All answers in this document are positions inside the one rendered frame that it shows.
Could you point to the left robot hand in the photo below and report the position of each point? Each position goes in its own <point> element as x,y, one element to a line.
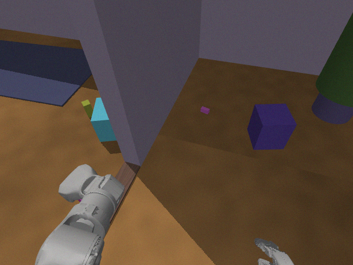
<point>69,188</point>

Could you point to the potted plant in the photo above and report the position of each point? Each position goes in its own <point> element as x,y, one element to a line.
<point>334,103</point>

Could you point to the left robot arm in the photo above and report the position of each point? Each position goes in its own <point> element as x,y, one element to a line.
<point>78,239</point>

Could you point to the right robot hand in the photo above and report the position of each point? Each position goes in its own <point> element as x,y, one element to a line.
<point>272,250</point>

